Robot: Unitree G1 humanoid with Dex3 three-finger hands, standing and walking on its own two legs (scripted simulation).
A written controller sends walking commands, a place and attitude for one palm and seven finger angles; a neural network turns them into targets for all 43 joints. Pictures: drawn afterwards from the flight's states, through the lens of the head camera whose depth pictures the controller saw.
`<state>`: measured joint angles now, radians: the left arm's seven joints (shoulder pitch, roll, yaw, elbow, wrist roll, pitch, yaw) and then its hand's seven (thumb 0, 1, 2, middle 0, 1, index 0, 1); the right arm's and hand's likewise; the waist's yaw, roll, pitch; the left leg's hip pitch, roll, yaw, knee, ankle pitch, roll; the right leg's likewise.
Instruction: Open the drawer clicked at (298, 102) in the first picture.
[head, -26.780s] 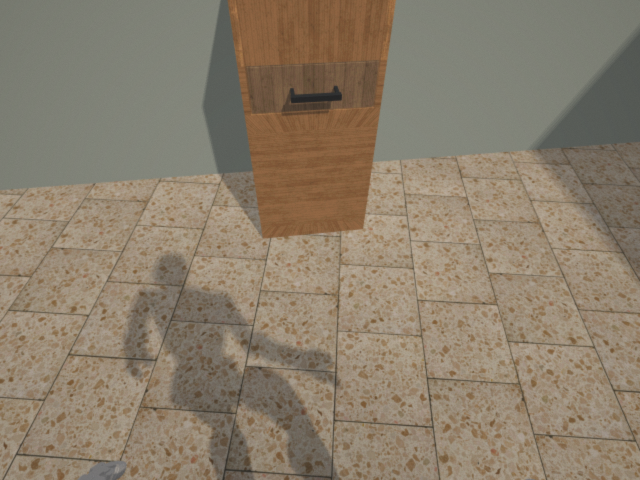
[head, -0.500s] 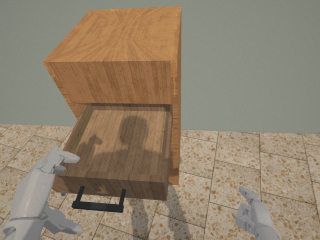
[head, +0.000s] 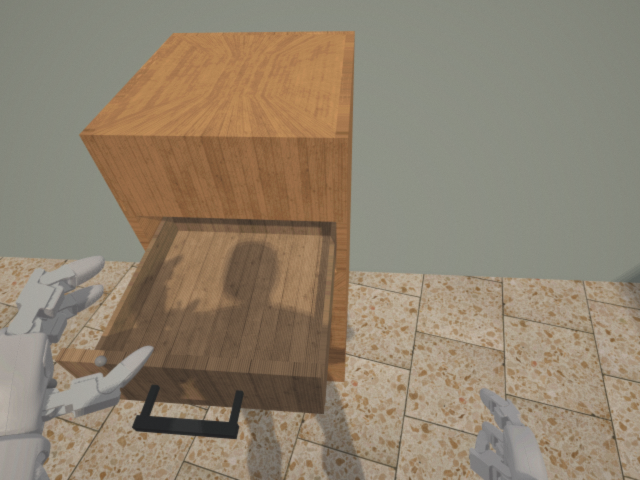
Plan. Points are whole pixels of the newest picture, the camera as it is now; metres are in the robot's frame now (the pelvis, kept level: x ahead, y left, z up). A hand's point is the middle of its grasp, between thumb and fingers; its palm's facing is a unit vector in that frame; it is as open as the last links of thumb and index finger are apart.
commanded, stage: draw the hand back to the body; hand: left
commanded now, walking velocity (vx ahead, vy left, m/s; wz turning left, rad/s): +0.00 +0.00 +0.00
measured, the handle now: (190, 411) +0.22 +0.23 -0.11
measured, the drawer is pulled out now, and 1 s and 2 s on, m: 0.30 0.30 0.30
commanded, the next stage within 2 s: step back with the hand held close in 0.42 s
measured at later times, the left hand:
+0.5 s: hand (85, 362) +0.18 +0.24 +0.15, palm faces +0.40 -0.81 -0.42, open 7.5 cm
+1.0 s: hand (49, 402) +0.14 +0.25 +0.15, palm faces +0.30 -0.80 -0.52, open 7.4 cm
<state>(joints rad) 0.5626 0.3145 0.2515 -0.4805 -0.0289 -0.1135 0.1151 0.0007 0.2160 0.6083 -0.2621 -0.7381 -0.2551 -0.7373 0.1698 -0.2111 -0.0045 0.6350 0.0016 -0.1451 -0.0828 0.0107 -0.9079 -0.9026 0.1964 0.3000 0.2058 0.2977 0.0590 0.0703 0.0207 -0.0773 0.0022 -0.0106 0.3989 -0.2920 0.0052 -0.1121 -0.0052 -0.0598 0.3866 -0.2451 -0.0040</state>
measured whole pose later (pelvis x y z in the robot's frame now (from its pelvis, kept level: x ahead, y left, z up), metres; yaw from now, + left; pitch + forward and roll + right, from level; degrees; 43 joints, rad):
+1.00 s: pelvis -0.05 +0.01 -0.01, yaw +2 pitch +3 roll -1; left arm 0.68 0.41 0.38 -0.64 -0.05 -0.18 0.12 0.02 0.89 0.90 -0.22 -0.30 -0.21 -0.30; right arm 0.13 -0.21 -0.03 0.55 0.02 -0.03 -0.09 0.01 -0.91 -0.90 0.20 0.30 0.20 0.30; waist 0.00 0.00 0.04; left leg -0.31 -0.03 -0.03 0.51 -0.26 0.02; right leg -0.32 -0.04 -0.08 0.48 -0.21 0.01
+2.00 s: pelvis -0.22 -0.03 -0.01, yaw +1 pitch +3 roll -1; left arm 0.64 0.42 0.39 -0.70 -0.06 -0.20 0.14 0.02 0.89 0.90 -0.21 -0.30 -0.21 -0.30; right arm 0.10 -0.15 0.00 0.59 0.00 -0.13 -0.05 0.01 -0.91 -0.90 0.20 0.30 0.21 0.30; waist 0.03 -0.03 0.07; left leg -0.42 0.05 -0.01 0.49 -0.12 -0.02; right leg -0.38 0.01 -0.03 0.80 -0.46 0.02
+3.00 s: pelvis -0.30 -0.04 -0.02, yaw +4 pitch +1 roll +0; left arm 0.26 0.28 0.10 0.36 0.04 0.02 0.03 0.00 0.90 0.90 -0.20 -0.30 -0.20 -0.30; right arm 0.16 -0.24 -0.01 0.80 -0.01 -0.03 0.00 0.01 -0.91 -0.90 0.20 0.30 0.21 0.30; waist -0.01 0.03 -0.01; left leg -0.27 -0.02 0.00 0.60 -0.35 0.01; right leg -0.34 -0.06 -0.08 0.62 -0.29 0.01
